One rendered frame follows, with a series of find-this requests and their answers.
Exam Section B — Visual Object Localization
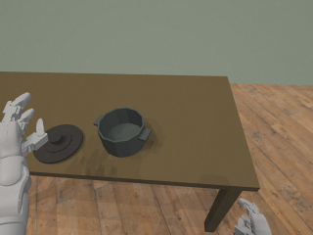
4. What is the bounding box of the knob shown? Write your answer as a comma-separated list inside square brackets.
[49, 133, 63, 145]

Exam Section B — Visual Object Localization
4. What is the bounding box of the left robot hand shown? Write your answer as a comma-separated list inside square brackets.
[0, 92, 49, 160]

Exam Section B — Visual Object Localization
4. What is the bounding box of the right robot hand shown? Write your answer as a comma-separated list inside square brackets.
[234, 198, 272, 235]

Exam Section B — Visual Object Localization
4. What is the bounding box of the lid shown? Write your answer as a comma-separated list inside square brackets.
[32, 124, 83, 164]

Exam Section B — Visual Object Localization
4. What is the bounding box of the pot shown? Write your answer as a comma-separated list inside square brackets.
[93, 107, 152, 158]

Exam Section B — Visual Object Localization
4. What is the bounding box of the left robot forearm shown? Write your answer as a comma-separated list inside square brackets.
[0, 156, 32, 235]

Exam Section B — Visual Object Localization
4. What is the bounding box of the table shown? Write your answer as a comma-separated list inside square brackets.
[0, 71, 260, 233]

